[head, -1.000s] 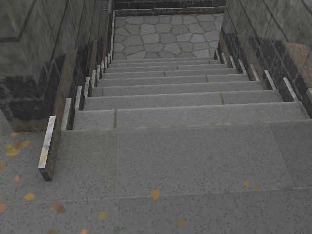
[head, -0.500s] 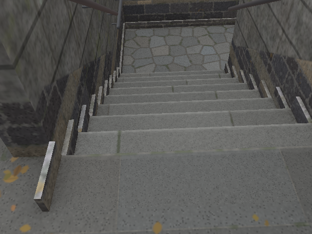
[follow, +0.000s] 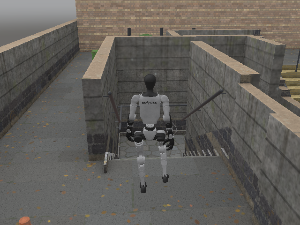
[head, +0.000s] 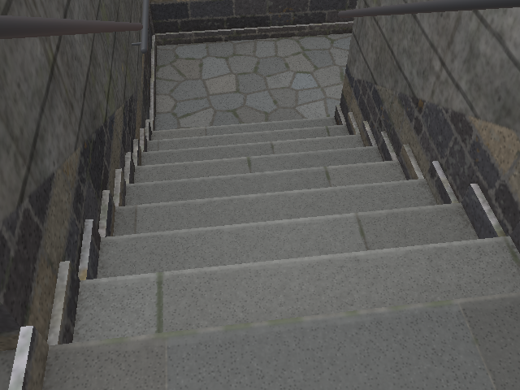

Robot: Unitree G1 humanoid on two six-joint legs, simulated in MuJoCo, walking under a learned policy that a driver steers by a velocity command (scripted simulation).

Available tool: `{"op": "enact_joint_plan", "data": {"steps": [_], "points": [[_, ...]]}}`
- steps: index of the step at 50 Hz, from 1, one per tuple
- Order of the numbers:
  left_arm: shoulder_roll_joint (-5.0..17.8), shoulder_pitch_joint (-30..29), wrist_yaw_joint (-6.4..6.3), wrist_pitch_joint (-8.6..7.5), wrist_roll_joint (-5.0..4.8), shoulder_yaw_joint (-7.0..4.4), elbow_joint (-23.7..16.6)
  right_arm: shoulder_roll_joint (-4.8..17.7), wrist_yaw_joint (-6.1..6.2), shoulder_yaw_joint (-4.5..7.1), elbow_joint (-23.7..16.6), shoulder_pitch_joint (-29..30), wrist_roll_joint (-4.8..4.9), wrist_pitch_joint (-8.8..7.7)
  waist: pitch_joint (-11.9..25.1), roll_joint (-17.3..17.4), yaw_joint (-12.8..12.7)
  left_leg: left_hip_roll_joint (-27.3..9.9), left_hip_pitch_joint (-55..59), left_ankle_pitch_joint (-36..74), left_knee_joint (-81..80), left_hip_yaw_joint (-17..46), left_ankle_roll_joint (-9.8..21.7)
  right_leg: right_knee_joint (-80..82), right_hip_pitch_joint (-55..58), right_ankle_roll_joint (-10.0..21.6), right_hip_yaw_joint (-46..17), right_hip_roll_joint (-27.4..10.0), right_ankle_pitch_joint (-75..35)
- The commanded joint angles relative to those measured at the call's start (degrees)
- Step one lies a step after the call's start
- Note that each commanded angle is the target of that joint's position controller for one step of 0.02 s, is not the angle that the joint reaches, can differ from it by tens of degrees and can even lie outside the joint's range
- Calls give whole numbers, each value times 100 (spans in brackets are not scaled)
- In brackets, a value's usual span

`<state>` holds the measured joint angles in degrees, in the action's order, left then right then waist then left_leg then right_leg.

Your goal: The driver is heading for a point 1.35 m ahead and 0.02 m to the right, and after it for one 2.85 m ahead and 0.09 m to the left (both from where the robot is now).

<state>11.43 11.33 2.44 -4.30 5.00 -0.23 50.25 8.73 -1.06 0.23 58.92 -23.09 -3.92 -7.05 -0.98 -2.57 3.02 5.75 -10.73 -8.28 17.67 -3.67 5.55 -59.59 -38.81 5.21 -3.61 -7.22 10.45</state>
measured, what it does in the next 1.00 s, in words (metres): walks ahead: right foot, then left foot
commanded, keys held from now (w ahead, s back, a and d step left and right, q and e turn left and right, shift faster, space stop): w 1.00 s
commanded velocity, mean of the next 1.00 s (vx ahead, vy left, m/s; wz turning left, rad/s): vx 0.50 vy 0.00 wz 0.00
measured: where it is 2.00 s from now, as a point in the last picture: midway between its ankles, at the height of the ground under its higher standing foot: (267, 305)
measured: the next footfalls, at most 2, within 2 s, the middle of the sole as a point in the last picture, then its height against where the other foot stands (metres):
right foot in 0.28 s outside the picture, level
left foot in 0.82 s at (240, 361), level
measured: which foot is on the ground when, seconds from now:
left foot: down 0.00-0.32, up 0.34-0.80, down 0.82-1.00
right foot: up 0.00-0.26, down 0.28-0.86, up 0.88-1.00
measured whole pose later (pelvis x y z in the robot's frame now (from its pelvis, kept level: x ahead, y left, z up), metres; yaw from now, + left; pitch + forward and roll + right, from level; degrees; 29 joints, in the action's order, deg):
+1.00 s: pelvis +0.52 -0.02 -0.01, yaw +0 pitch +2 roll +1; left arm 11.3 17.4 1.1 -5.4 4.1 -2.1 56.3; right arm 10.4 -0.6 4.0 58.6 -19.5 -3.7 -6.9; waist 2.4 -1.4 2.1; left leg 4.1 -15.7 -13.1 26.8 -5.0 5.8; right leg -70.9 -31.1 5.1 -3.7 -2.6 16.2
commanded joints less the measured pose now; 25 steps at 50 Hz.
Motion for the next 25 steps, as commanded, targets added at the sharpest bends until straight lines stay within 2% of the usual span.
{"op": "enact_joint_plan", "data": {"steps": [1,3,4,6,9,11,12,13,14,15,16,17,18,19,20,21,22,24,25], "points": [[70,41,42,110,-33,58,-254,547,-115,32,-436,350,-23,-223,-122,427,-238,-1386,-1267,799,-1246,841,1069,1318,991,-186,394,12,-1126],[96,-321,49,199,-59,48,-358,743,-219,77,-206,-293,51,-195,-178,548,-83,-1587,-480,1397,-1065,949,1144,1963,746,-299,352,138,-1461],[162,-396,35,224,-89,21,-376,808,-283,105,-107,-552,43,-173,-219,592,-68,-1717,-10,1765,-936,1024,1197,2210,543,-319,305,193,-1491],[238,-742,14,233,-106,-25,-465,755,-317,109,28,-853,23,-113,-216,611,13,-1922,878,2097,-798,1112,1180,2600,176,-280,226,229,-1397],[233,-1265,-11,228,-133,-77,-584,700,-262,127,81,-921,-2,2,-275,634,85,-2079,1660,1930,-721,1115,975,3063,16,-123,225,273,-1094],[248,-1504,-19,194,-179,-116,-630,836,-204,193,70,-882,18,87,-264,668,86,-2150,1867,2047,-639,1076,837,3272,323,-51,324,370,-827],[288,-1444,-33,147,-241,-161,-585,877,-183,217,104,-804,0,135,-173,725,-39,-2143,1821,2419,-537,988,763,3310,740,13,444,458,-787],[451,-1247,-48,77,-323,-242,-503,930,-146,249,98,-743,6,159,-21,668,-216,-1950,1633,3095,-184,778,617,3448,1476,136,684,648,-1037],[693,-842,-82,-28,-423,-355,-372,939,-100,254,109,-745,-7,142,348,578,-390,-1636,1134,3598,369,532,326,3296,2657,348,721,770,-1263],[966,189,-98,-95,-385,-412,-129,630,-94,167,-1,-953,-38,90,1450,19,-591,-1072,78,2771,1784,246,-103,2752,4810,1031,57,193,-2436],[1109,1814,-119,-72,-325,-425,248,100,-206,-43,-169,-1358,-117,18,2696,-1205,-1038,-179,-2062,-658,3632,281,-543,3648,7418,2210,-2519,-1309,-1762],[951,2505,-171,-113,-104,-456,650,519,-282,129,-255,-408,59,39,1786,-497,-1444,-213,-3141,-2389,4885,927,-305,4366,7000,1772,-3319,-1446,-925],[1048,1852,-207,-221,-146,-534,602,648,-217,213,-417,190,131,43,547,-182,-1205,-649,-3505,-1993,5266,1171,-67,4576,5676,1244,-2525,-1291,-56],[736,1121,-249,-220,-230,-456,470,796,-89,282,-359,253,51,57,125,-77,-868,-1000,-3156,-1516,5130,1073,10,4806,4605,1085,-1934,-1046,34],[363,818,-268,-207,-296,-323,412,586,-9,251,-376,199,-53,79,174,-149,-591,-1179,-2763,-1157,4908,1045,50,4972,4057,1061,-1550,-878,-401],[97,703,-278,-206,-294,-253,378,368,-3,204,-415,324,-94,118,73,-78,-464,-1249,-2599,-898,4789,959,29,5087,3715,1048,-1217,-750,-869],[19,802,-263,-210,-257,-227,397,158,-33,179,-404,258,-91,157,108,-49,-340,-1258,-2436,-731,4632,889,10,5187,3534,1010,-963,-640,-1105],[104,1061,-192,-269,-195,-244,480,154,-148,195,-406,395,4,187,-48,-41,-348,-1218,-2624,-344,4198,672,-94,5334,3349,1008,-592,-506,-1266],[108,1256,-153,-301,-136,-225,577,194,-194,194,-452,601,5,212,-137,-81,-367,-1242,-2766,32,3876,578,-135,5341,3245,1026,-455,-483,-1543]]}}
Velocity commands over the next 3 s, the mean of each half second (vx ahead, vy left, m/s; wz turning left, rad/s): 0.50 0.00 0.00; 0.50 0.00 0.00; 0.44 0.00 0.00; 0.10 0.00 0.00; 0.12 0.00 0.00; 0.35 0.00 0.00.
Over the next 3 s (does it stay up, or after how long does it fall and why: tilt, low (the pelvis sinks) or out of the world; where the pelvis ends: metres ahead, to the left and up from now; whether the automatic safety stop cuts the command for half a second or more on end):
stays up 1.09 0.03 -0.38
